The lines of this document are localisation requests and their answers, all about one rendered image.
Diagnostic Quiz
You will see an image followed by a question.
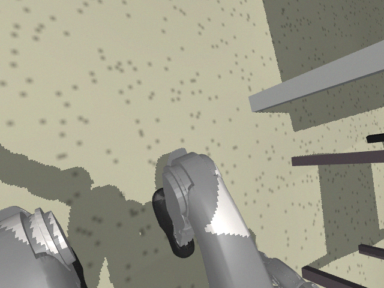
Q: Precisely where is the left robot foot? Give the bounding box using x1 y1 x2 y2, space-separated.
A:
71 248 88 288

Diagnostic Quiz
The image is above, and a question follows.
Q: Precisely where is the right robot foot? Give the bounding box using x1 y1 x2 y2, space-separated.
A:
152 188 194 258

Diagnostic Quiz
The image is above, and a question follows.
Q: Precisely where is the right robot hand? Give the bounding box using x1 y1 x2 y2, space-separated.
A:
259 251 306 288

